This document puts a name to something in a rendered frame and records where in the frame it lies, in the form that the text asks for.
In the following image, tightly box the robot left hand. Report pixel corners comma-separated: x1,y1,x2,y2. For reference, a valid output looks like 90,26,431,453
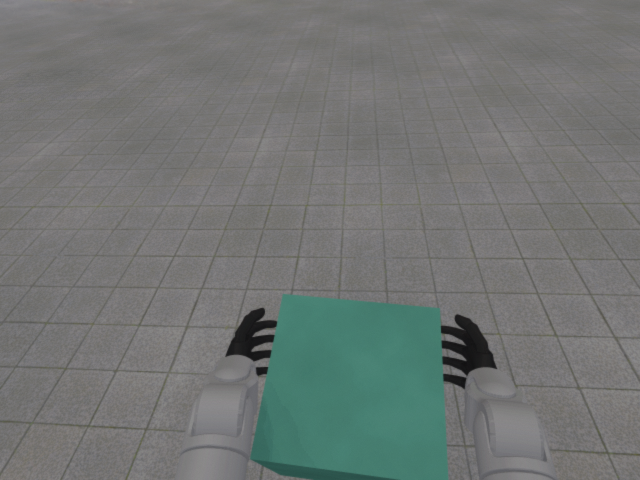
225,308,277,376

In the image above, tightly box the left robot forearm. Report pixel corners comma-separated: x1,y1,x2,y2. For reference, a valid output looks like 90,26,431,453
175,355,258,480

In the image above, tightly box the right robot forearm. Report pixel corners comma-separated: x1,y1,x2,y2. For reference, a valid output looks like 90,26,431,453
464,367,558,480

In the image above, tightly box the carton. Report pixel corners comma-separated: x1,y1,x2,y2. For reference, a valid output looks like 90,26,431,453
250,294,448,480

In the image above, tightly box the robot right hand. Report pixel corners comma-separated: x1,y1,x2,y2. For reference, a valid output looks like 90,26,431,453
441,314,497,390

